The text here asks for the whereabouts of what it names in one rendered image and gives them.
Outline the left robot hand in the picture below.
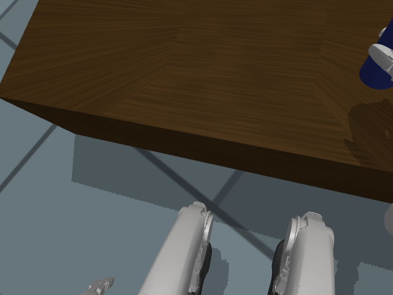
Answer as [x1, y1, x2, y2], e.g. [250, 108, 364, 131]
[81, 277, 114, 295]

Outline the left robot foot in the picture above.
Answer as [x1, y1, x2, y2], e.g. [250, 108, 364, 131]
[188, 243, 212, 295]

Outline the bottle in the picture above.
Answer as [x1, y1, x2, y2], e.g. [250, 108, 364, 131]
[359, 18, 393, 90]

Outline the right robot foot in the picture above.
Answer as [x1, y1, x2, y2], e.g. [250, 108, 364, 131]
[268, 239, 285, 295]

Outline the right robot hand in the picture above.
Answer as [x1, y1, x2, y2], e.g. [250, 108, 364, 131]
[368, 27, 393, 81]

